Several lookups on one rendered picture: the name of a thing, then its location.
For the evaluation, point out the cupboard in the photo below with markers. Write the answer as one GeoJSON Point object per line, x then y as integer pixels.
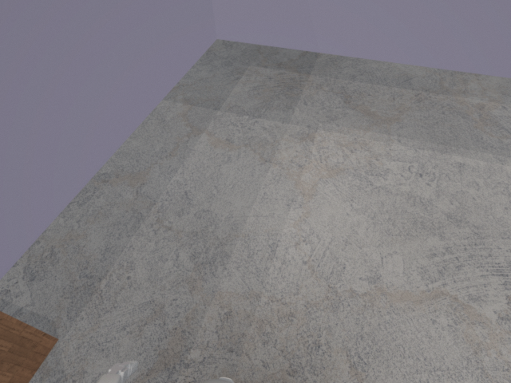
{"type": "Point", "coordinates": [23, 348]}

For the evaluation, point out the robot left hand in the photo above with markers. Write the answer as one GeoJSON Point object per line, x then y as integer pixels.
{"type": "Point", "coordinates": [119, 373]}

